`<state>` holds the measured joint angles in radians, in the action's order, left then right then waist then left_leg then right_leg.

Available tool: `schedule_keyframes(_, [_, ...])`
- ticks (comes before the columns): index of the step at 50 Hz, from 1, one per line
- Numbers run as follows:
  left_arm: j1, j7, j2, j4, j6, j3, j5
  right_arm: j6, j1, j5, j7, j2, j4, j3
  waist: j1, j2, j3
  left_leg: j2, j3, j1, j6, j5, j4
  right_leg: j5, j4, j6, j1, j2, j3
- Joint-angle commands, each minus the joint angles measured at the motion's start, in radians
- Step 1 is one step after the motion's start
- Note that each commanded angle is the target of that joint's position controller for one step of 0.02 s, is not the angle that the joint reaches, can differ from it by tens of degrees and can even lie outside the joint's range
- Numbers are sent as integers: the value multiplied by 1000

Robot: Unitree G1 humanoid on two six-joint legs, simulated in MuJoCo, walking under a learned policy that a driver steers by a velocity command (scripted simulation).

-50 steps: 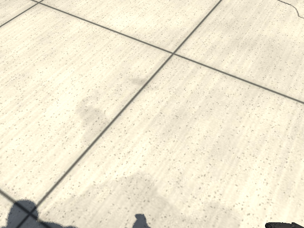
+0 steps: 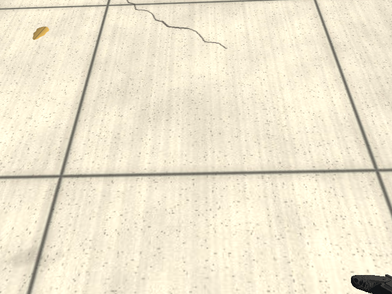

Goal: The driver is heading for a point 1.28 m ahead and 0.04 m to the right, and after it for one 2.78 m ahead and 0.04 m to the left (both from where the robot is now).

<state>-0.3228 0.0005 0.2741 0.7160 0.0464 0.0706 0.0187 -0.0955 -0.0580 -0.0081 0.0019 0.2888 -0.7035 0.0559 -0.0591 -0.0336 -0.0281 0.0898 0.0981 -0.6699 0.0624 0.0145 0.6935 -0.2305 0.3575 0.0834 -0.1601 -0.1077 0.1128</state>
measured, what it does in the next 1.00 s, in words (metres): walks ahead: left foot, then right foot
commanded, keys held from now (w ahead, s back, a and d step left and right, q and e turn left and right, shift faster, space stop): w+e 0.36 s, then w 0.24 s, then w+q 0.40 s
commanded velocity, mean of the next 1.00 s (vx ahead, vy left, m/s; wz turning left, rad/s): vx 0.50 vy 0.00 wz -0.22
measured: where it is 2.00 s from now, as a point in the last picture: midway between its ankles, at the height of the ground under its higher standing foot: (233, 142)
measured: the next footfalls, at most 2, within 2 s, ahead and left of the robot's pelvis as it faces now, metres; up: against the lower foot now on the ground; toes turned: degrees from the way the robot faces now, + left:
left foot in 0.14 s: +0.27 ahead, +0.15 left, +0.00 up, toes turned -9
right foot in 0.66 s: +0.47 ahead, -0.19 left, +0.00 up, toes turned -21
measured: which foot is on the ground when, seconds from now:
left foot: up 0.00-0.12, down 0.14-0.68, up 0.70-1.00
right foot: down 0.00-0.14, up 0.16-0.64, down 0.66-1.00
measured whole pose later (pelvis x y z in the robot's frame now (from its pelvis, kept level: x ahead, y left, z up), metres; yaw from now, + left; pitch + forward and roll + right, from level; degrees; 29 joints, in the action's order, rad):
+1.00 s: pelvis +0.51 -0.10 +0.00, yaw -10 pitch +1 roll -2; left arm -0.33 0.00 0.25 0.80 0.09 0.08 -0.02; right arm -0.03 -0.17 0.02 0.02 0.30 -0.81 0.07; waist -0.05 -0.05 -0.02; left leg 0.11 0.07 -0.71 0.01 0.02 0.90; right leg -0.23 0.24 0.04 -0.02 -0.03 -0.19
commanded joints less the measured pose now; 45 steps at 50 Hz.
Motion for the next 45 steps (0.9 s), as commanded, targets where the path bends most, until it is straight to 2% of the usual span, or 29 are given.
schedule_keyframes(1, [-19, 11, 174, -52, 6, 49, 8, -22, 104, 14, 14, 68, 86, 12, -14, 125, 33, -72, -44, 151, -1, -90, -126, 156, -71, 141, -73, 216, 178])
schedule_keyframes(3, [-32, 14, 165, -47, 2, 47, 10, -31, 103, 18, 22, 98, 92, 23, -4, 137, 37, -79, -22, 174, -20, -40, -179, 115, -16, 127, -17, 241, 245])
schedule_keyframes(5, [-15, 16, 165, -53, -3, 49, 6, -40, 51, 21, 24, 120, 86, 36, 32, 170, 43, -84, -24, 243, -50, 46, -204, 122, 43, 107, 9, 253, 297])
schedule_keyframes(6, [0, 16, 146, -59, -6, 44, 5, -45, -24, 18, 21, 131, 66, 46, 74, 173, 67, -89, -41, 346, -73, 49, -244, 149, 102, 85, -2, 224, 293])
schedule_keyframes(7, [5, 13, 99, -71, -3, 27, -1, -51, -133, 3, 14, 165, 51, 61, 128, 141, 156, -18, 9, 539, -117, 61, -237, 153, 268, 50, -56, 169, 244])
schedule_keyframes(8, [-24, 15, 39, -96, 0, 8, -13, -48, -276, -11, 5, 223, 39, 75, 161, -15, 295, 171, 238, 827, -188, 146, -248, -53, 574, -3, -249, 73, 126])
schedule_keyframes(9, [-141, 15, 38, -125, 11, 0, 20, -36, -327, -13, 17, 272, 6, 86, 98, -360, 354, 341, 707, 1001, -317, 407, -370, -398, 841, -43, -562, 16, 55])
schedule_keyframes(10, [-118, 17, 138, -91, 6, 19, 28, -31, -283, 6, 18, 165, 29, 62, 122, -206, 250, 321, 680, 932, -293, 585, -403, -321, 957, -59, -652, 89, 89])
schedule_keyframes(11, [-17, 14, 172, -102, 0, 29, 17, -22, -243, 10, 11, 117, 35, 48, 140, -108, 138, 279, 493, 809, -251, 526, -406, -230, 969, -64, -661, 121, 53])
schedule_keyframes(12, [26, 14, 158, -109, -4, 30, 5, -15, -196, -1, 10, 106, 38, 40, 118, -43, 88, 235, 374, 694, -232, 397, -421, -160, 941, -66, -619, 153, 31])
schedule_keyframes(13, [49, 10, 146, -118, -6, 33, 0, -12, -170, -5, 9, 85, 30, 33, 101, -46, 46, 200, 287, 618, -230, 290, -441, -116, 896, -66, -594, 179, 34])
schedule_keyframes(15, [34, 1, 111, -118, -17, 31, 12, -19, -156, -4, 6, 72, 17, 30, 76, -88, 32, 161, 157, 544, -225, 189, -487, -75, 852, -68, -534, 208, 11])
schedule_keyframes(17, [54, 0, 87, -129, -26, 25, 9, -28, -166, 0, 5, 91, -4, 37, 74, -72, 21, 164, 80, 539, -244, 107, -517, -35, 815, -79, -558, 217, 1])
schedule_keyframes(21, [122, -4, 57, -142, -20, 12, 1, -25, -202, -1, 5, 122, -47, 44, 87, -28, 13, 165, -26, 583, -259, -29, -538, 105, 629, -91, -588, 211, 6])
schedule_keyframes(25, [256, -29, 30, -166, 3, -6, -2, -8, -237, 18, 4, 150, -82, 45, 131, -20, -28, 144, -123, 600, -241, -56, -544, 236, 378, -79, -520, 191, -78])
schedule_keyframes(27, [315, -41, 26, -187, 9, -12, 2, 2, -279, 29, 5, 167, -108, 48, 149, -23, -48, 163, -126, 639, -241, -62, -537, 217, 304, -67, -504, 182, -109])
schedule_keyframes(29, [345, -48, 40, -205, 12, -9, 5, 14, -303, 38, 6, 182, -130, 50, 144, -39, -57, 193, -121, 701, -235, -125, -511, 148, 251, -44, -493, 170, -125])
schedule_keyframes(31, [311, -49, 69, -205, 15, 4, -2, 26, -301, 48, 4, 201, -145, 53, 100, -66, -27, 200, -127, 734, -219, -357, -423, 71, 198, -8, -387, 133, -153])
schedule_keyframes(32, [207, -45, 98, -178, 17, 22, -8, 33, -288, 53, 2, 206, -152, 50, 28, -72, 36, 177, -150, 717, -201, -517, -302, 97, 146, 17, -224, 100, -177])
schedule_keyframes(33, [47, -36, 149, -127, 16, 49, -12, 33, -288, 51, -1, 185, -156, 39, -51, -58, 136, 131, -181, 620, -171, -537, -116, 159, 130, 45, 34, 91, -176])
schedule_keyframes(34, [-143, -15, 239, -94, 9, 74, -25, 26, -283, 18, 0, 120, -124, 10, -118, 74, 297, 69, -197, 364, -127, -170, 222, 231, 180, 111, 377, 313, 70])
schedule_keyframes(35, [-128, -13, 293, -99, 11, 71, -34, 5, -389, 18, 9, 14, -105, -22, -26, 295, 428, -103, -95, 39, -80, 575, 528, 72, 51, 249, 583, 542, 532])
schedule_keyframes(36, [-124, -15, 199, -102, 16, 52, -31, -7, -309, 50, 13, 134, -119, 10, -81, 175, 388, -67, 30, -44, -86, 567, 624, -2, -5, 222, 512, 525, 528])
schedule_keyframes(37, [-70, -16, 163, -90, 21, 36, -23, -9, -236, 67, 15, 154, -87, 20, -59, 169, 229, -24, 5, -103, -92, 482, 618, 44, -25, 181, 388, 487, 352])
schedule_keyframes(38, [-8, -19, 127, -83, 26, 25, -18, -6, -206, 54, 11, 138, -87, 19, -22, 119, 155, 17, -11, -74, -88, 395, 567, 98, -55, 152, 259, 437, 240])
schedule_keyframes(39, [45, -23, 97, -80, 32, 18, -20, 4, -204, 40, 8, 130, -91, 24, 13, 127, 101, 41, -12, -36, -80, 332, 521, 130, -95, 135, 156, 400, 156])
schedule_keyframes(40, [80, -24, 75, -78, 42, 14, -26, 20, -240, 40, 7, 116, -106, 25, 47, 143, 84, 60, -2, 28, -74, 281, 504, 147, -137, 123, 85, 376, 92])
schedule_keyframes(42, [102, -22, 72, -56, 64, 19, -29, 47, -266, 44, 4, 71, -115, 21, 76, 125, 59, 61, -1, 62, -59, 233, 485, 204, -196, 128, 15, 373, 15])
schedule_keyframes(45, [93, -9, 87, -20, 74, 28, -40, 62, -207, 39, -1, 57, -93, 22, 77, 97, 4, 56, 24, -16, -43, 124, 396, 279, -229, 118, 13, 365, -96])
Keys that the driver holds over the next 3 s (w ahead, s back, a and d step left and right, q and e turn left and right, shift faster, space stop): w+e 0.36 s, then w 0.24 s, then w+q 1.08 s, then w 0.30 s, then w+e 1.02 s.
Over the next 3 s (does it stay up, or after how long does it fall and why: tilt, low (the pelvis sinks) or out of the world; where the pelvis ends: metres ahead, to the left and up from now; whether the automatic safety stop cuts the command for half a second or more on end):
stays up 1.57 0.01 0.00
